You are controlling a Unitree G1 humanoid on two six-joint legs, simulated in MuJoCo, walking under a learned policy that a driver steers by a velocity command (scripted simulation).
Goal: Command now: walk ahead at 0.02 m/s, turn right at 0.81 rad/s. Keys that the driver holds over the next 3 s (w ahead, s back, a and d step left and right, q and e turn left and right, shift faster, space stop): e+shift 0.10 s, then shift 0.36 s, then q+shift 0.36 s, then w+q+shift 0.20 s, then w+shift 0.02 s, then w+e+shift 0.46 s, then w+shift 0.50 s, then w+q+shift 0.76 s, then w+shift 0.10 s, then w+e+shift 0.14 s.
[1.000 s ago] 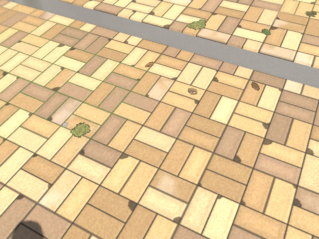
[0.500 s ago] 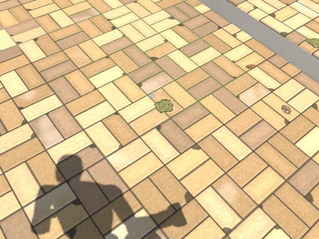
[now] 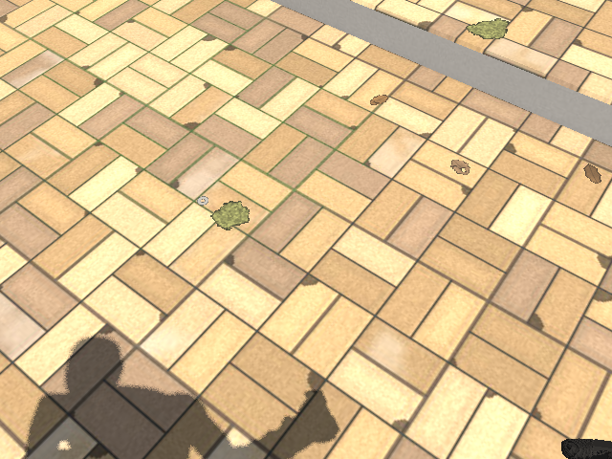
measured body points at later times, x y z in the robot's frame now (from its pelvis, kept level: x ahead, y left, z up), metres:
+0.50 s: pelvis +0.01 -0.02 +0.00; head +0.04 -0.04 +0.45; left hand +0.26 +0.18 -0.09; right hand +0.04 -0.32 -0.12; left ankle +0.03 +0.11 -0.74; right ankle -0.02 -0.13 -0.74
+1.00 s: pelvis +0.04 +0.03 -0.01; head +0.07 +0.06 +0.43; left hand +0.19 +0.32 -0.12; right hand +0.15 -0.26 -0.10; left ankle +0.00 +0.10 -0.74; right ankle +0.00 -0.13 -0.67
